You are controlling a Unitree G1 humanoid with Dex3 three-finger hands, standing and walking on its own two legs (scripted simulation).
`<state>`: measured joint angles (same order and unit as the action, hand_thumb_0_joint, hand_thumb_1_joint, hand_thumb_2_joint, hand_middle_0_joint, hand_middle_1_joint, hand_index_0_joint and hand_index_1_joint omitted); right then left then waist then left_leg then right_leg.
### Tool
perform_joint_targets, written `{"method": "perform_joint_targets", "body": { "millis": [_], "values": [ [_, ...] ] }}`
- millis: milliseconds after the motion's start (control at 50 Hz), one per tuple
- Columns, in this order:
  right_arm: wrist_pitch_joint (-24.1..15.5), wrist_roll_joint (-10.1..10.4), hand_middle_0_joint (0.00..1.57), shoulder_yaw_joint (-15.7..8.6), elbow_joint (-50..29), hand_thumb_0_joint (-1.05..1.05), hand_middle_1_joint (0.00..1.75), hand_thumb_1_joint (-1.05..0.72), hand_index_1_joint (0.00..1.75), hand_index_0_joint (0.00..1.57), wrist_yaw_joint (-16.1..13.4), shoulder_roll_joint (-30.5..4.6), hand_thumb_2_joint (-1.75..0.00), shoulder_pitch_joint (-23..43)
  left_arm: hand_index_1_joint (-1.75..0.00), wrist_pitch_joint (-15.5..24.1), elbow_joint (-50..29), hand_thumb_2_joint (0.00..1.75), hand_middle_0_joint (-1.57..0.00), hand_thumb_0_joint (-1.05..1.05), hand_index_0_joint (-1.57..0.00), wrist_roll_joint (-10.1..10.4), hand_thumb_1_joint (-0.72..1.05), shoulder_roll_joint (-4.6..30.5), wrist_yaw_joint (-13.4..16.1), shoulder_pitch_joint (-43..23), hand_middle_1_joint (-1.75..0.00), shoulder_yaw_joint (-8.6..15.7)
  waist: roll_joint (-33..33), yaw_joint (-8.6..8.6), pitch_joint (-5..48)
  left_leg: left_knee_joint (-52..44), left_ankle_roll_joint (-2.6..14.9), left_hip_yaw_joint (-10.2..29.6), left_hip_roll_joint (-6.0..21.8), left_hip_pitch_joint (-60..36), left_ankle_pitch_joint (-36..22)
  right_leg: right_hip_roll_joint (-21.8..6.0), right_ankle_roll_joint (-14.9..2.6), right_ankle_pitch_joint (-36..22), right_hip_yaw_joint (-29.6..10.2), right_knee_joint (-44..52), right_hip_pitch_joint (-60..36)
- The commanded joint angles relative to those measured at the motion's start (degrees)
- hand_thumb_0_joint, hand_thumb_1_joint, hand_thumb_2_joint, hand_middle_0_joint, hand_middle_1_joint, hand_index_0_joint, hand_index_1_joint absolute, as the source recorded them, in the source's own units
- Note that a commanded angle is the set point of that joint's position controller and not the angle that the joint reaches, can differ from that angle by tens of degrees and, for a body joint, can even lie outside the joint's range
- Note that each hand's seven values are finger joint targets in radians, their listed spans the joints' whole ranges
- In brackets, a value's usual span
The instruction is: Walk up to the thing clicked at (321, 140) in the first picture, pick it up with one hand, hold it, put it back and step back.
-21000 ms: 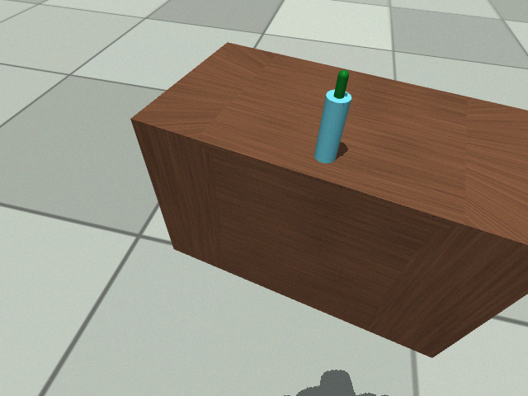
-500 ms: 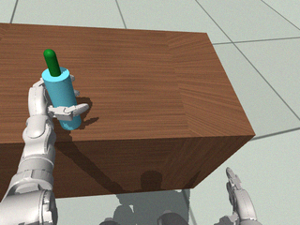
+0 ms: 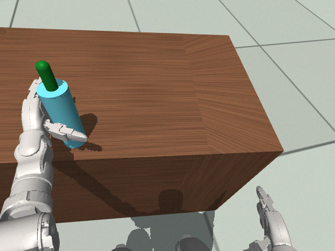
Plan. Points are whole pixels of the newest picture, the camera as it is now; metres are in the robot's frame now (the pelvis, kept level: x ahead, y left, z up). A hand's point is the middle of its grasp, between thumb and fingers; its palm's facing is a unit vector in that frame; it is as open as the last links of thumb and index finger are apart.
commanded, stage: withdraw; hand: left
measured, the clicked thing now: (61, 108) +0.43 +0.20 +0.10
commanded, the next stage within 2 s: rise in 0.20 s
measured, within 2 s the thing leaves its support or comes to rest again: neither
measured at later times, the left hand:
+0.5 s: hand (14, 93) +0.45 +0.29 +0.13, palm faces +0.18 -0.96 -0.20, open 17.6 cm
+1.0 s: hand out of the picture +0.29 +0.28 +0.14, palm faces +0.35 -0.88 -0.33, open 17.6 cm
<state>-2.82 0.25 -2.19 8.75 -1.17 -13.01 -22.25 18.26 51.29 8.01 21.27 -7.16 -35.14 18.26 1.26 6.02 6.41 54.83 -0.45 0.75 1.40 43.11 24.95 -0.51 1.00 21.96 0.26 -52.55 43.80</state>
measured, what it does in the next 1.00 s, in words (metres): stands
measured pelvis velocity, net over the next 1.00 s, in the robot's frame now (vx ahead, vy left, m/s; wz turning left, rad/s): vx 0.03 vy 0.01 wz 0.01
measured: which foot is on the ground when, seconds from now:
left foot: down 0.00-1.00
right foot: down 0.00-1.00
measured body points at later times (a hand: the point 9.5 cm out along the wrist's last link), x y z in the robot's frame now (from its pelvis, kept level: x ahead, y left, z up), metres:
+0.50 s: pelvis +0.02 +0.01 +0.02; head +0.06 +0.02 +0.47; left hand +0.44 +0.34 +0.15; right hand +0.17 -0.25 -0.03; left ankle +0.02 +0.12 -0.68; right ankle +0.04 -0.13 -0.68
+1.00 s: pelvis +0.03 +0.01 +0.04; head +0.03 +0.00 +0.49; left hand +0.26 +0.33 +0.16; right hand +0.19 -0.25 -0.02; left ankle +0.02 +0.12 -0.68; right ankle +0.04 -0.13 -0.68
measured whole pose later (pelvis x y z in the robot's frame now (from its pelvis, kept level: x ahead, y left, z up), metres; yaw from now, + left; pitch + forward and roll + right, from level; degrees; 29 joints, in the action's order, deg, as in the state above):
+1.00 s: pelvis +0.03 +0.01 +0.04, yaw +1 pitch +3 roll -1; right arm -2.7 3.3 -5.2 21.5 -2.9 -13.1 -20.6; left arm 1.3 -0.3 4.3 21.0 1.4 9.7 17.1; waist -1.8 -1.6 4.1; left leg 38.7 0.2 0.4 0.6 20.4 21.1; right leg -1.4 1.7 18.4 0.3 -36.6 21.0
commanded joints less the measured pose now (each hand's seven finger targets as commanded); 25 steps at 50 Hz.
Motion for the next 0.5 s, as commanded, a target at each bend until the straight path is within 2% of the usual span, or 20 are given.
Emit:
{"method": "perform_joint_targets", "body": {
  "millis": [0, 40, 60, 80, 100, 120, 160, 200, 260, 280, 300, 320, 340, 360, 380, 400, 420, 440, 460, 480],
  "values": [
    [-2.7, 0.6, 0.05, -6.1, -10.2, 0.00, 0.05, 0.55, 0.05, 0.05, -1.1, -9.5, -0.05, 1.3, -0.03, 3.9, -19.1, 0.04, -0.07, 0.00, -0.07, 1.5, -0.56, 19.6, -0.7, -28.0, -0.04, 5.3, -7.1, -0.93, 25.7, -8.2, 0.64, -0.7, -1.3, -14.8, -15.2, 0.7, -1.96, -14.6, 0.3, 7.3, -14.7],
    [-2.4, 0.8, 0.05, -3.6, -8.9, 0.00, 0.05, 0.55, 0.05, 0.05, -1.4, -7.4, -0.05, 1.3, -0.03, 2.8, -20.0, 0.03, -0.06, 0.00, -0.07, 1.4, -0.55, 22.5, -0.9, -29.7, -0.04, 6.7, -6.5, -1.35, 25.6, -8.6, 1.13, -1.2, -1.8, -13.1, -13.6, 0.5, -1.50, -14.8, -0.4, 8.3, -18.1],
    [-2.3, 1.0, 0.05, -3.5, -7.8, 0.00, 0.05, 0.54, 0.05, 0.05, -1.6, -7.1, -0.05, 1.9, -0.03, 2.2, -20.9, 0.03, -0.06, 0.00, -0.07, 1.6, -0.58, 23.9, -1.2, -30.4, -0.04, 7.7, -7.5, -1.94, 25.6, -9.0, 1.08, -1.3, -1.9, -13.3, -14.2, 0.4, -1.52, -15.3, -0.6, 8.6, -18.6],
    [-2.4, 1.3, 0.05, -5.2, -7.7, 0.00, 0.05, 0.54, 0.05, 0.05, -2.0, -8.9, -0.05, 3.1, -0.03, 1.4, -20.6, 0.03, -0.05, 0.00, -0.07, 2.0, -0.58, 25.6, -1.5, -30.5, -0.04, 8.7, -8.8, -1.70, 25.1, -9.4, 0.83, -1.2, -1.8, -14.3, -14.7, 0.4, -1.67, -15.2, -0.5, 8.8, -18.3],
    [-2.4, 1.4, 0.05, -6.0, -5.6, 0.00, 0.05, 0.54, 0.05, 0.05, -2.3, -10.1, -0.05, 2.1, -0.04, -0.2, -16.4, 0.04, -0.05, 0.00, -0.07, 2.0, -0.58, 25.1, -1.9, -28.2, -0.05, 8.4, -8.2, -1.05, 23.2, -10.1, 0.65, -0.9, -1.4, -15.9, -15.5, 0.7, -1.89, -15.0, -0.1, 9.1, -16.7],
    [-2.5, 1.7, 0.05, -4.3, -4.8, 0.00, 0.05, 0.55, 0.05, 0.05, -2.2, -8.3, -0.05, 1.9, -0.02, -1.2, -15.2, 0.03, -0.05, 0.00, -0.07, 1.6, -0.56, 23.1, -2.8, -27.0, -0.04, 6.4, -8.2, -1.06, 20.6, -10.8, 0.52, -0.7, -1.2, -15.7, -15.5, 0.9, -1.99, -14.5, 0.2, 9.5, -15.5],
    [-2.8, 2.1, 0.05, -3.7, -1.5, 0.00, 0.05, 0.55, 0.05, 0.05, -2.3, -7.8, -0.05, 3.7, -0.01, -3.1, -8.8, 0.01, -0.06, 0.00, -0.07, 2.0, -0.57, 20.7, -5.1, -25.7, -0.03, 4.6, -6.5, -0.44, 16.0, -11.5, 0.79, -0.6, -1.1, -14.6, -14.2, 1.1, -1.91, -12.8, 0.3, 10.7, -13.2],
    [-3.7, 2.3, 0.05, -2.6, -0.8, 0.00, 0.05, 0.56, 0.05, 0.05, -2.2, -7.6, -0.04, 6.3, -0.02, -3.6, -8.6, 0.02, -0.06, 0.00, -0.08, 2.6, -0.59, 22.9, -7.1, -27.5, -0.03, 5.2, -6.4, -0.86, 16.4, -12.0, 1.16, -1.0, -1.3, -14.2, -13.1, 1.0, -1.83, -12.4, 0.3, 11.4, -14.0],
    [-4.3, 2.3, 0.05, -0.9, 1.7, 0.00, 0.05, 0.57, 0.05, 0.05, -2.2, -6.4, -0.04, 4.7, -0.02, -5.6, -2.0, 0.02, -0.05, 0.00, -0.07, 3.2, -0.56, 19.3, -10.6, -25.6, -0.03, 3.0, -4.1, 0.56, 15.7, -11.8, 1.56, -1.1, -1.3, -14.3, -14.7, 0.9, -1.68, -14.2, 0.5, 11.5, -13.0],
    [-4.6, 2.4, 0.05, -0.6, 0.7, 0.00, 0.05, 0.57, 0.05, 0.05, -2.3, -6.8, -0.04, 6.8, -0.01, -5.7, -3.7, 0.02, -0.05, 0.00, -0.07, 3.6, -0.55, 19.3, -11.3, -26.5, -0.03, 2.6, -3.7, 0.18, 15.9, -12.2, 1.69, -1.1, -1.3, -14.7, -14.0, 0.9, -1.60, -13.5, 0.5, 11.9, -13.0],
    [-4.8, 2.4, 0.05, -1.0, 0.5, 0.00, 0.05, 0.61, 0.05, 0.05, -2.5, -7.8, -0.04, 6.1, -0.04, -6.3, -2.9, 0.07, -0.05, 0.00, -0.04, 3.7, -0.57, 20.0, -11.8, -26.4, -0.03, 2.9, -3.8, 0.82, 17.6, -12.0, 1.72, -1.1, -1.4, -16.0, -14.9, 0.8, -1.52, -14.5, 0.5, 11.9, -13.4],
    [-3.9, 2.2, 0.05, -6.7, -1.0, 0.00, 0.05, 0.59, 0.05, 0.05, -3.1, -14.1, -0.05, 2.4, -0.05, -8.5, 0.2, 0.04, -0.06, 0.00, -0.06, -3.6, -0.57, 31.0, -8.4, -22.1, -0.04, 3.5, -4.6, -0.62, 18.2, -14.1, 0.78, -1.2, -1.7, -19.4, -17.3, 0.7, -1.51, -16.2, 1.1, 13.5, -15.9],
    [-3.3, 2.3, 0.05, -5.5, -0.6, 0.00, 0.05, 0.58, 0.05, 0.05, -2.9, -13.3, -0.05, 2.5, -0.04, -9.1, -5.2, 0.04, -0.06, 0.00, -0.06, -3.0, -0.57, 30.9, -6.3, -26.9, -0.04, 4.3, -5.7, -0.96, 19.3, -14.7, 0.24, -0.9, -1.3, -21.2, -19.4, 1.0, -1.66, -17.3, 1.5, 13.7, -16.8],
    [-3.1, 2.5, 0.05, -1.6, 0.5, 0.00, 0.05, 0.59, 0.05, 0.05, -2.2, -8.7, -0.05, 2.5, -0.05, -9.3, -8.4, 0.04, -0.05, 0.00, -0.06, -3.2, -0.56, 27.8, -5.9, -31.9, -0.05, 2.2, -8.3, -1.56, 20.7, -14.5, -0.08, -0.8, -1.2, -22.3, -21.3, 0.9, -1.82, -17.7, 1.6, 13.5, -16.1],
    [-3.1, 2.4, 0.05, -1.9, 0.7, 0.00, 0.05, 0.58, 0.05, 0.05, -2.0, -8.4, -0.05, 2.6, -0.06, -9.4, -11.8, 0.04, -0.06, 0.00, -0.06, -3.7, -0.57, 28.6, -5.4, -32.8, -0.06, 2.4, -8.7, -2.02, 21.0, -14.3, -0.10, -0.8, -1.0, -23.3, -23.4, 1.1, -1.75, -19.0, 1.9, 13.3, -16.9],
    [-2.9, 2.4, 0.05, -5.5, 1.8, 0.00, 0.05, 0.57, 0.05, 0.05, -2.6, -12.1, -0.05, 2.7, -0.06, -10.2, -8.5, 0.05, -0.06, 0.00, -0.07, -4.5, -0.58, 32.5, -4.1, -28.7, -0.06, 4.8, -5.6, -1.93, 23.0, -14.0, 0.29, -0.7, -0.9, -23.7, -24.4, 1.0, -1.54, -20.3, 1.8, 13.4, -18.9],
    [-2.7, 2.6, 0.05, -6.3, 2.0, 0.00, 0.05, 0.56, 0.05, 0.05, -2.8, -12.7, -0.05, 1.9, -0.07, -10.9, -7.9, 0.05, -0.06, 0.00, -0.07, -5.3, -0.59, 34.7, -2.7, -27.7, -0.07, 5.8, -4.7, -2.24, 20.7, -14.9, 0.37, -0.8, -1.1, -21.9, -23.0, 0.9, -1.51, -19.9, 1.8, 13.8, -20.3],
    [-2.8, 2.6, 0.05, -4.8, 0.2, 0.00, 0.05, 0.58, 0.05, 0.05, -2.6, -11.8, -0.05, 4.4, -0.07, -10.8, -9.8, 0.05, -0.05, 0.00, -0.06, -5.9, -0.57, 36.5, -1.6, -27.9, -0.07, 6.9, -4.8, -3.38, 20.9, -15.4, 0.47, -1.1, -1.5, -21.1, -21.9, 0.6, -1.51, -19.4, 1.4, 14.2, -22.1],
    [-3.0, 2.7, 0.05, -4.6, -2.2, 0.00, 0.05, 0.58, 0.05, 0.05, -2.6, -11.6, -0.05, 6.8, -0.07, -10.7, -11.1, 0.05, -0.05, 0.00, -0.06, -6.5, -0.57, 38.3, -0.8, -28.8, -0.08, 8.1, -5.3, -3.70, 23.2, -15.4, 0.49, -1.2, -1.5, -21.7, -23.1, 0.3, -1.48, -20.8, 1.2, 14.4, -24.2],
    [-2.7, 2.8, 0.05, -5.0, -1.5, 0.00, 0.05, 0.55, 0.05, 0.05, -2.7, -11.4, -0.06, 5.3, -0.05, -10.8, -9.5, 0.05, -0.06, 0.00, -0.05, -6.8, -0.60, 38.3, 0.0, -27.3, -0.04, 9.0, -5.3, -3.82, 23.7, -15.3, 0.43, -1.1, -1.5, -22.1, -25.0, 0.2, -1.45, -22.6, 1.1, 14.4, -25.4]
  ]
}}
